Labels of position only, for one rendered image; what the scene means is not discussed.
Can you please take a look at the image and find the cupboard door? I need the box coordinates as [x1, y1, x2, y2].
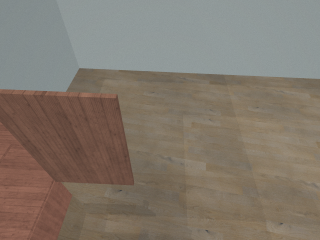
[0, 89, 134, 186]

